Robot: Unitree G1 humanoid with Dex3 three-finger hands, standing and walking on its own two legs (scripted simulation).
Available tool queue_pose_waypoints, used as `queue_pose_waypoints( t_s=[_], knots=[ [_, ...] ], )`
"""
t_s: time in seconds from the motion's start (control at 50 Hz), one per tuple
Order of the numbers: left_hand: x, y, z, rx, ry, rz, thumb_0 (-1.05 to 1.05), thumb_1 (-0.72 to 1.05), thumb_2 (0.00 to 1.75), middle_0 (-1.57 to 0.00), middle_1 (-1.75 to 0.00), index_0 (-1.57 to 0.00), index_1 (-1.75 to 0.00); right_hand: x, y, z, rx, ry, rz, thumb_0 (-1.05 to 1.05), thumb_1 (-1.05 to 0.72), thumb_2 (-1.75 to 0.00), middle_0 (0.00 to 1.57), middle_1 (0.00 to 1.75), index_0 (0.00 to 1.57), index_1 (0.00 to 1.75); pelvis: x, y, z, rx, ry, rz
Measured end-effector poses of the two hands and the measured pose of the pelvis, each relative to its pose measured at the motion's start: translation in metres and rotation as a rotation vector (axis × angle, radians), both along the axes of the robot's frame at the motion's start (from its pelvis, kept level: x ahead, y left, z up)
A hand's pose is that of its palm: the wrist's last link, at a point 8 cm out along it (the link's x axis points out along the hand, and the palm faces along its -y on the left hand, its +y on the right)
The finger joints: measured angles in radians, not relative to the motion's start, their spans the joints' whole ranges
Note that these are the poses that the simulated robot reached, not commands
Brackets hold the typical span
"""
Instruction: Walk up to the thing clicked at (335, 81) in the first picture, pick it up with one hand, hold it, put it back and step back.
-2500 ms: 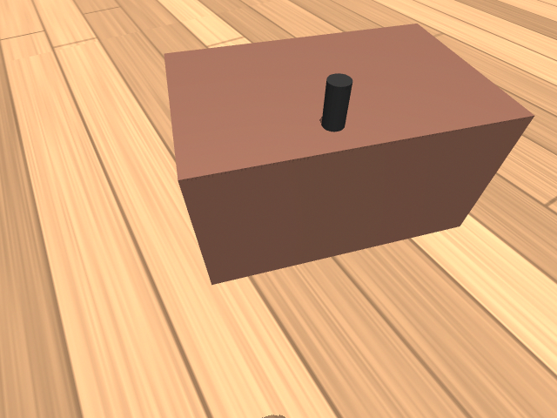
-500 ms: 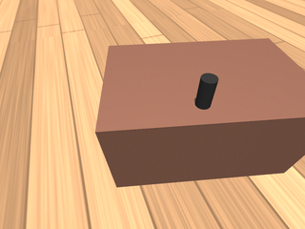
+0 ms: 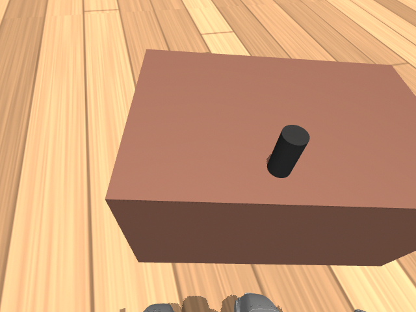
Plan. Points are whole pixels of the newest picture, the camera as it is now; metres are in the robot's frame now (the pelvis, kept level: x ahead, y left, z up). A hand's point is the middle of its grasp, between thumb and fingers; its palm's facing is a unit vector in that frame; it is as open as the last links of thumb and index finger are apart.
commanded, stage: walk up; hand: right
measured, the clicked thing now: (286, 152) +0.54 -0.20 -0.08
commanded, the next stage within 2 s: stand in 1.52 s
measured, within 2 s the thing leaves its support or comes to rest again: neither
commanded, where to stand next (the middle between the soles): +0.10 -0.01 m, yaw +1 degrees
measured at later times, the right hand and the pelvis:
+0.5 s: hand out of the picture +0.09 -0.29 -0.16, palm faces -0.09 +0.93 -0.37, open 7.4 cm; pelvis +0.01 -0.03 -0.01, yaw +3 degrees
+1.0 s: hand out of the picture +0.15 -0.27 -0.13, palm faces -0.07 +0.94 -0.33, open 7.4 cm; pelvis +0.03 -0.03 +0.02, yaw +3 degrees
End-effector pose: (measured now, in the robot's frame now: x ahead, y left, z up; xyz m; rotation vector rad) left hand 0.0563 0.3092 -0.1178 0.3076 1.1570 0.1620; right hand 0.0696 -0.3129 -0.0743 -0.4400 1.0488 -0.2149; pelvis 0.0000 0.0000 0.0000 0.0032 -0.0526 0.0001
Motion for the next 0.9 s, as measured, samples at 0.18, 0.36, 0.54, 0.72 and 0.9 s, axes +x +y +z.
queue_pose_waypoints(
  t_s=[0.18, 0.36, 0.54, 0.72, 0.9],
  knots=[
    [0.035, -0.032, 0.004, 0.073, -0.061, -0.003, 0.00, 0.91, 0.90, -0.20, -0.30, -0.20, -0.30, 0.026, -0.041, -0.040, 0.039, 0.053, -0.029, 0.01, -0.90, -0.90, 0.21, 0.30, 0.20, 0.30, 0.013, -0.038, -0.017, -0.013, 0.000, 0.025],
    [0.032, -0.025, 0.010, 0.111, -0.046, 0.014, 0.00, 0.90, 0.90, -0.20, -0.30, -0.21, -0.30, 0.029, -0.037, -0.055, 0.073, 0.126, -0.011, 0.01, -0.90, -0.90, 0.21, 0.30, 0.20, 0.30, 0.009, -0.036, -0.017, 0.006, 0.019, 0.050],
    [0.015, -0.015, 0.006, 0.095, 0.005, 0.071, 0.00, 0.90, 0.90, -0.20, -0.30, -0.20, -0.30, 0.016, -0.023, -0.046, 0.082, 0.181, -0.022, 0.01, -0.90, -0.90, 0.21, 0.30, 0.20, 0.30, 0.011, -0.032, -0.008, -0.012, 0.005, 0.054],
    [0.006, -0.022, 0.010, 0.054, 0.053, 0.084, 0.00, 0.90, 0.90, -0.20, -0.30, -0.20, -0.30, 0.038, -0.011, -0.035, 0.104, 0.160, -0.009, 0.01, -0.90, -0.90, 0.21, 0.30, 0.20, 0.30, 0.018, -0.027, 0.005, -0.011, 0.009, 0.052],
    [0.017, -0.026, 0.016, 0.041, 0.051, 0.095, 0.00, 0.90, 0.90, -0.20, -0.30, -0.20, -0.30, 0.067, -0.004, -0.025, 0.118, 0.119, -0.001, 0.01, -0.90, -0.90, 0.21, 0.30, 0.20, 0.30, 0.025, -0.027, 0.015, -0.006, 0.009, 0.052]
  ],
)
